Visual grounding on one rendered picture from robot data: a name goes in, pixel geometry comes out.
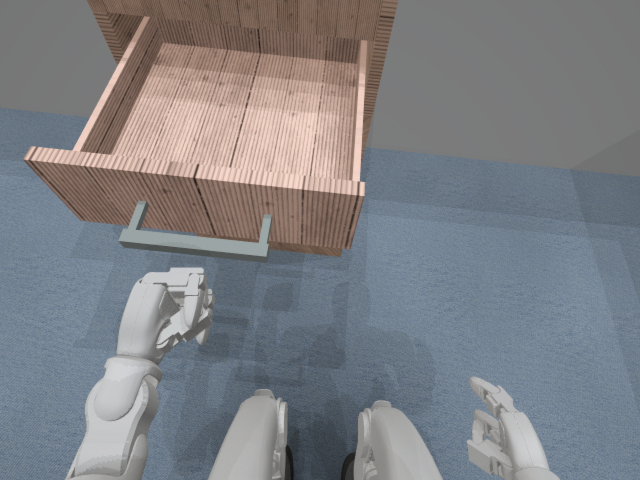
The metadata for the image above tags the robot right hand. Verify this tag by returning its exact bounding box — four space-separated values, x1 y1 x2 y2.
467 376 550 480

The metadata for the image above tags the cabinet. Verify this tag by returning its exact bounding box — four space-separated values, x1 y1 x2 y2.
87 0 398 257

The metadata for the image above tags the robot left forearm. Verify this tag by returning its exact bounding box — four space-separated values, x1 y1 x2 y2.
65 355 163 480

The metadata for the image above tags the robot shin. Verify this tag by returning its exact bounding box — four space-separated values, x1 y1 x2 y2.
354 400 391 480
239 389 286 480

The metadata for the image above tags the left robot shin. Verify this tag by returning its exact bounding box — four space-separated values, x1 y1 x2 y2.
239 389 286 480

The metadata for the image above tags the robot left hand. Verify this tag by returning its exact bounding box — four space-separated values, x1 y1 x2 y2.
117 268 215 366

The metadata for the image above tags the right robot shin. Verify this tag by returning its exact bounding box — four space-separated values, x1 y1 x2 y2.
354 400 391 480

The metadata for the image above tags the drawer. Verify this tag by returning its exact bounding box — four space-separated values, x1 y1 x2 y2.
23 16 367 249

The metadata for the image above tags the handle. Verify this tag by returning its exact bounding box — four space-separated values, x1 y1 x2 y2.
118 201 272 263

